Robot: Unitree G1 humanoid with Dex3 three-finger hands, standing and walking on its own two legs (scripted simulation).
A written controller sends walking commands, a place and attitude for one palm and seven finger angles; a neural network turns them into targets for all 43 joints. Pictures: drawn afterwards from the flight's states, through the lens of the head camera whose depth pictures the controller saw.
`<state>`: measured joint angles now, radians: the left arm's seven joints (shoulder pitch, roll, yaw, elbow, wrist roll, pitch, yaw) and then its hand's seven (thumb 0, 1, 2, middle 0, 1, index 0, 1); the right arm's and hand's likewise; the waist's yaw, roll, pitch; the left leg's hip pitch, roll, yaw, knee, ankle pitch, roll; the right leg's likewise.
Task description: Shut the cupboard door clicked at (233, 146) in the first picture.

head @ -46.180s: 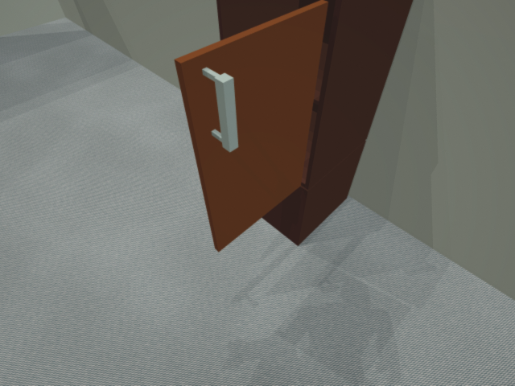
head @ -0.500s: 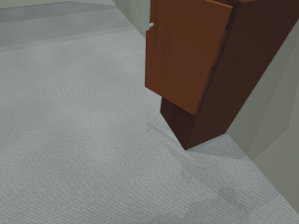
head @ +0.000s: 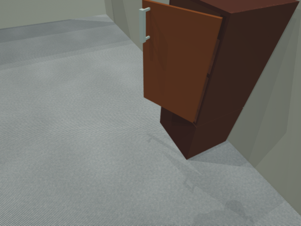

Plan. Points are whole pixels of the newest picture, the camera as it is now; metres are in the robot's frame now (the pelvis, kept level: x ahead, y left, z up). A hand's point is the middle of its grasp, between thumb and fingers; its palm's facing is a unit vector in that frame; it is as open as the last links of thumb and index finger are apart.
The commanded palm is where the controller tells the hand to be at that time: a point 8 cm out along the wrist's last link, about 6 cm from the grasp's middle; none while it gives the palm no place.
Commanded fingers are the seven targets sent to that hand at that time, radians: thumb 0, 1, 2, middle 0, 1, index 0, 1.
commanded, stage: let the arm hang, fingers relaxed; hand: left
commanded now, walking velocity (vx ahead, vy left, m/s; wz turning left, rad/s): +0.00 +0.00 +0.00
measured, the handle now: (145, 25) +0.94 +0.07 +0.15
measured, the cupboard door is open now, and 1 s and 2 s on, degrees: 26 26 26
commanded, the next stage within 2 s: look to check the result in 0.10 s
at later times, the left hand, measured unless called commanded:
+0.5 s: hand out of the picture -0.02 +0.17 -0.17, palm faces +0.03 -0.98 -0.20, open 7.4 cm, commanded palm none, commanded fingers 0.00 0.90 0.90 -0.20 -0.30 -0.20 -0.30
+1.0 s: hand out of the picture +0.02 +0.18 -0.19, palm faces +0.12 -0.97 -0.21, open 7.4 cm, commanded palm none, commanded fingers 0.00 0.90 0.90 -0.20 -0.30 -0.20 -0.30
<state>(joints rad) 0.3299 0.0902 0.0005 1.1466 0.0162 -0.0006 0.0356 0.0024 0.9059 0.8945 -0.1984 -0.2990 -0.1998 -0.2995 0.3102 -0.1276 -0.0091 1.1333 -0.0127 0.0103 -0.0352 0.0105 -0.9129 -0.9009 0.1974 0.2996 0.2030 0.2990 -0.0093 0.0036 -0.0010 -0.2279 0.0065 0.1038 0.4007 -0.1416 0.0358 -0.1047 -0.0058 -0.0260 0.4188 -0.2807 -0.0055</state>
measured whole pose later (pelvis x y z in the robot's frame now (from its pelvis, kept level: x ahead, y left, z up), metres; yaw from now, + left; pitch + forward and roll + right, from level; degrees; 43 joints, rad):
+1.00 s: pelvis +0.01 -0.01 -0.01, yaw +5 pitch -2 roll -1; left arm 0.25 0.17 0.04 1.07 0.02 0.01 0.03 0.00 0.90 0.89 -0.20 -0.30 -0.20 -0.30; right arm 0.26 -0.17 -0.03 1.08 -0.02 0.04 -0.02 0.01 -0.91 -0.90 0.20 0.30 0.20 0.30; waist -0.02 0.01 0.06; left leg -0.32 0.01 0.03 0.60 -0.24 0.01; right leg -0.11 0.00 -0.11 0.50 -0.35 -0.02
